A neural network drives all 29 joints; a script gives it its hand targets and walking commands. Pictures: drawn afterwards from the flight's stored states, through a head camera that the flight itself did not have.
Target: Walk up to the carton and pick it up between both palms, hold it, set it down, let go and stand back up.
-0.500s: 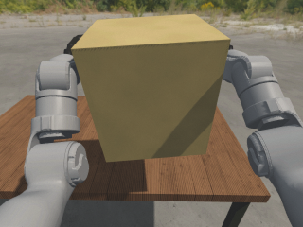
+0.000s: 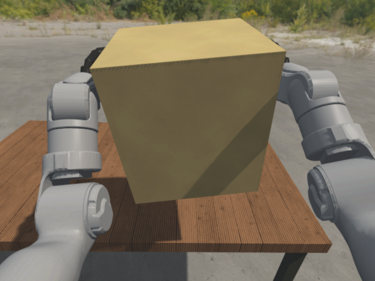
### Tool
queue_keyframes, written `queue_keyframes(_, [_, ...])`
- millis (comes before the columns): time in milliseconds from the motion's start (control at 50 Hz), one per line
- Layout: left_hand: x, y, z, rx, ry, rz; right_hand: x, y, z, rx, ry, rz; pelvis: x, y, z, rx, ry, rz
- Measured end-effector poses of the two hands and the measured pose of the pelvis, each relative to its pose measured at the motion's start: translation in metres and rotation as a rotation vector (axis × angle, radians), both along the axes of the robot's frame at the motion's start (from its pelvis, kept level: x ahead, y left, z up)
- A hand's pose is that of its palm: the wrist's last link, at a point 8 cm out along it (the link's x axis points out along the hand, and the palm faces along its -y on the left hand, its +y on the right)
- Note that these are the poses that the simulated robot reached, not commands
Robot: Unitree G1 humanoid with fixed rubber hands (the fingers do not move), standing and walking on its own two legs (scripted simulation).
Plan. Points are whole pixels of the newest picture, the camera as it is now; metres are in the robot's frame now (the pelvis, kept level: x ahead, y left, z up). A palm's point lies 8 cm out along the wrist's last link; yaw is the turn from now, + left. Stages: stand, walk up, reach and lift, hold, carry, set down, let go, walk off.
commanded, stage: hold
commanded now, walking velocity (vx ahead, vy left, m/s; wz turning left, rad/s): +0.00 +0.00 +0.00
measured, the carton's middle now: (188, 109) +0.38 +0.00 +0.29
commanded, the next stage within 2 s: none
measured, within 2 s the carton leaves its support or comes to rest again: neither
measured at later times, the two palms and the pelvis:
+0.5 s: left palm (94, 81) +0.36 +0.18 +0.35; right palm (281, 76) +0.36 -0.17 +0.37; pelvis -0.01 +0.00 +0.00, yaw +0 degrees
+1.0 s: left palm (92, 85) +0.37 +0.19 +0.34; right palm (273, 78) +0.37 -0.16 +0.36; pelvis +0.00 +0.00 +0.00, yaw +1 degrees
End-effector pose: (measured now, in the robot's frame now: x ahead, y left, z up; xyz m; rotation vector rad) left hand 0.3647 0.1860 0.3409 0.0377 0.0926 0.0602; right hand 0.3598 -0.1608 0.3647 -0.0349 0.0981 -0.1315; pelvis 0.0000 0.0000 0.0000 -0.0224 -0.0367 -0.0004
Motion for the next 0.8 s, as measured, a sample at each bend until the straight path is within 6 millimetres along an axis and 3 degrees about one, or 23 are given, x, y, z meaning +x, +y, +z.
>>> queue_keyframes(260, [-0.005, -0.001, 0.011, 0.017, 0.004, 0.012, -0.002, -0.002, -0.001, 0.034, 0.006, 0.009, -0.007, -0.001, 0.000, 0.001, 0.006, 0.011])
queue_keyframes(480, [-0.003, -0.007, 0.008, 0.007, 0.018, 0.000, -0.003, -0.007, 0.000, 0.025, 0.021, -0.002, -0.008, -0.004, 0.000, 0.002, 0.009, 0.002])
queue_keyframes(800, [0.003, 0.003, 0.009, 0.001, 0.013, 0.010, 0.007, 0.003, 0.000, 0.023, 0.017, 0.009, -0.004, -0.006, 0.000, 0.000, 0.017, 0.014])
